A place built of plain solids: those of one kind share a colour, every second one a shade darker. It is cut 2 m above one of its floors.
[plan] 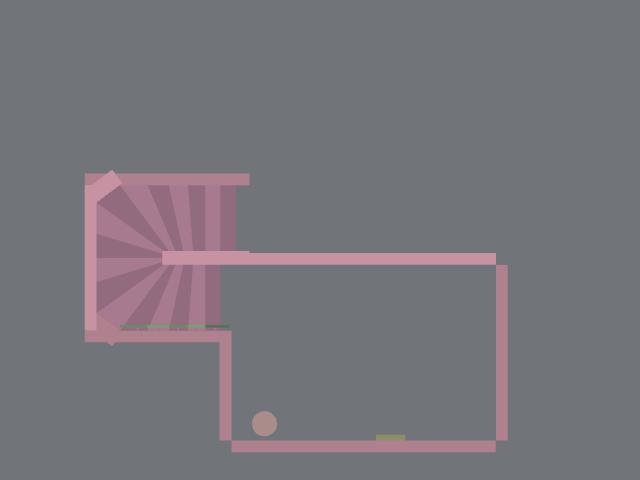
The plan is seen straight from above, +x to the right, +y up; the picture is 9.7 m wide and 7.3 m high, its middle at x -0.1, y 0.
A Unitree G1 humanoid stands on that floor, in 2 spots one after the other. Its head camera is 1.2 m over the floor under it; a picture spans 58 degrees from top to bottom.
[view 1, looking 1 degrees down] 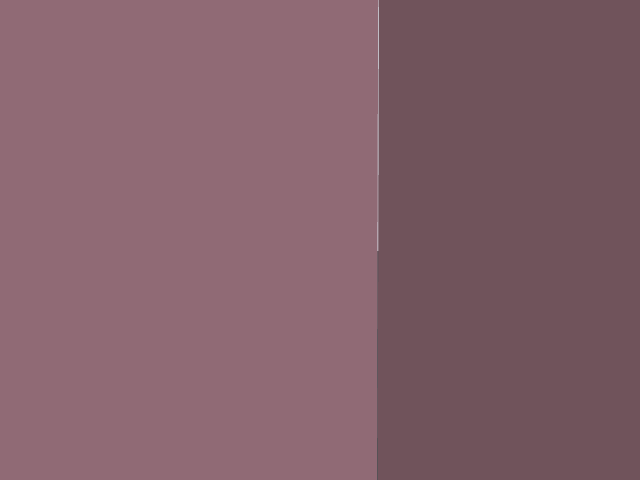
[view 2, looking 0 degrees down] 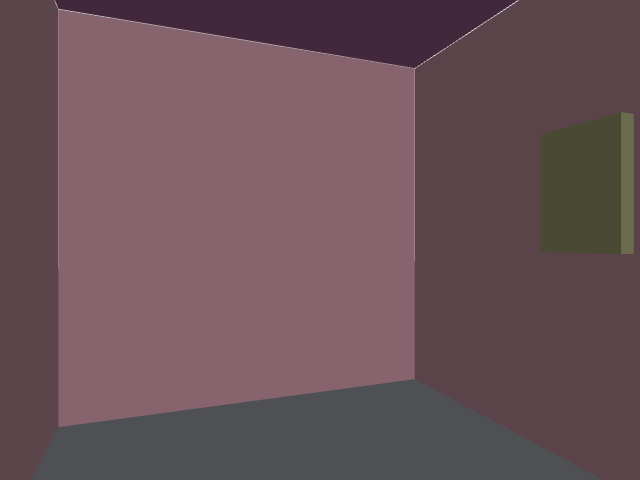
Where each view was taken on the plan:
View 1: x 1.42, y -1.78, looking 58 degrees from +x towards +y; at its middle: wall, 1.65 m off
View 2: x -0.62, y -0.95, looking -21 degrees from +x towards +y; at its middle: wall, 3.42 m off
